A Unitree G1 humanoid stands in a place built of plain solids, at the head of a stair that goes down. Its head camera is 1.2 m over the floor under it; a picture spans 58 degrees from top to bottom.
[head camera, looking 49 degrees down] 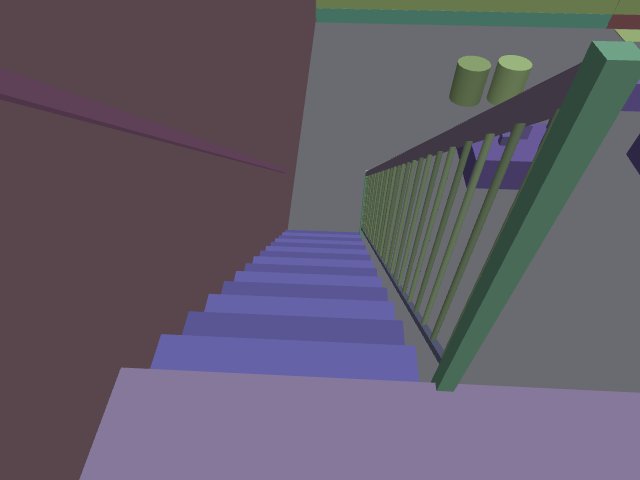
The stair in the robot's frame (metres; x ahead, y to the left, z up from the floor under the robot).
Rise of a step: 0.20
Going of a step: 0.22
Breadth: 0.91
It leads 3 degrees to the right of straight ahead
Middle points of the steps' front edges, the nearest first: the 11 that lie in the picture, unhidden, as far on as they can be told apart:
0.53 0.13 0.00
0.74 0.12 -0.20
0.96 0.10 -0.39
1.18 0.09 -0.59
1.40 0.08 -0.78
1.62 0.07 -0.98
1.83 0.06 -1.18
2.05 0.05 -1.37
2.27 0.04 -1.57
2.49 0.03 -1.76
2.70 0.02 -1.96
